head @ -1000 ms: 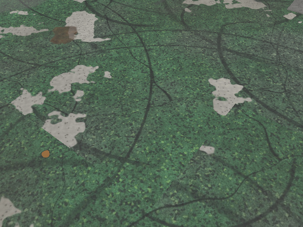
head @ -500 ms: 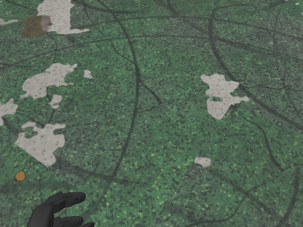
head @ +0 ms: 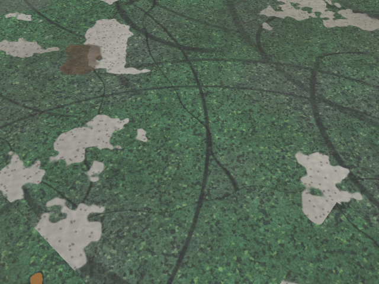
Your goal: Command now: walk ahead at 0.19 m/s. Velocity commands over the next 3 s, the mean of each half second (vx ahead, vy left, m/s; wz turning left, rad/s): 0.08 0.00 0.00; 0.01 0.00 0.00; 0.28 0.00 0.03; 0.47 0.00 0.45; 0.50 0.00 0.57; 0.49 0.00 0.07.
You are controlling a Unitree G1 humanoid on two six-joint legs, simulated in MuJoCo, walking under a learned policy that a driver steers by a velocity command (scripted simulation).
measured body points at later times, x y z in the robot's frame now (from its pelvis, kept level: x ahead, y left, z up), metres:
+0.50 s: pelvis +0.09 +0.01 +0.01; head +0.10 +0.00 +0.46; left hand +0.12 +0.27 -0.13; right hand +0.18 -0.24 -0.13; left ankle +0.13 +0.11 -0.73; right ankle +0.08 -0.13 -0.73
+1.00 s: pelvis +0.11 +0.00 +0.01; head +0.12 +0.00 +0.46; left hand +0.13 +0.25 -0.14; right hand +0.18 -0.25 -0.14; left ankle +0.13 +0.11 -0.73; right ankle +0.08 -0.13 -0.73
